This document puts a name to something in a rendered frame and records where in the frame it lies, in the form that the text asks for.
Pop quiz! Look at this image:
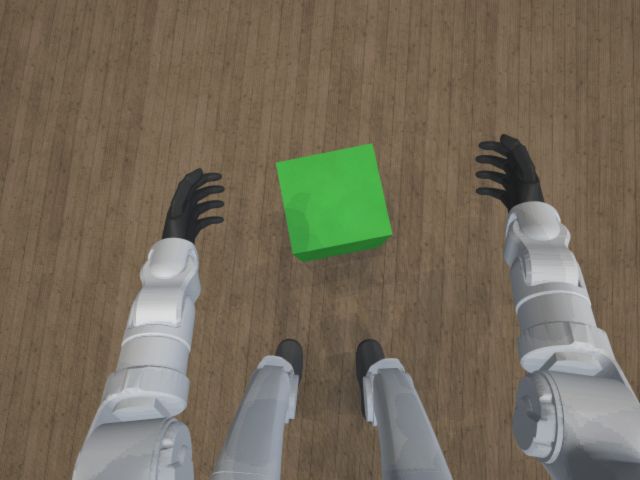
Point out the right robot hand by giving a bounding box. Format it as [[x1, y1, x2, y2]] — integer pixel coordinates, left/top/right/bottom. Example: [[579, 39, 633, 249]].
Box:
[[475, 134, 545, 214]]

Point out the right robot upper arm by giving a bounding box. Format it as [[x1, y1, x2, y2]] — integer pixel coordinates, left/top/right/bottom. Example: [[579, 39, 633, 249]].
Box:
[[512, 370, 640, 480]]

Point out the left robot upper arm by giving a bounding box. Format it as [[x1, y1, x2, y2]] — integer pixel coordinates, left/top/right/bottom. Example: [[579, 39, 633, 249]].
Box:
[[75, 417, 194, 480]]

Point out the right robot forearm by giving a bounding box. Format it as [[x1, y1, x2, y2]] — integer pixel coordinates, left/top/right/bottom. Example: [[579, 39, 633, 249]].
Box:
[[503, 201, 640, 408]]

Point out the left robot foot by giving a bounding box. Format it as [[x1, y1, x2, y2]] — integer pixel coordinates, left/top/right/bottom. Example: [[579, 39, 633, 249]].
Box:
[[275, 339, 303, 421]]

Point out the left robot hand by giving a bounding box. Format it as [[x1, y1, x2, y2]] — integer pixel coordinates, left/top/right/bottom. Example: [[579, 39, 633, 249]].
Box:
[[161, 168, 225, 244]]

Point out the robot left thigh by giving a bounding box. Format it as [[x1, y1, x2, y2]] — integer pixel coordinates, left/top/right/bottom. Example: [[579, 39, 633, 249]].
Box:
[[209, 365, 299, 480]]

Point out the carton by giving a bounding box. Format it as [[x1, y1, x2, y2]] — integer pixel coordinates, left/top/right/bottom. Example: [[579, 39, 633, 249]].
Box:
[[276, 143, 393, 262]]

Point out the left robot forearm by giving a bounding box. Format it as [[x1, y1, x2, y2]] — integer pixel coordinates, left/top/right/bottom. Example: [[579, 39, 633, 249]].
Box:
[[72, 238, 201, 480]]

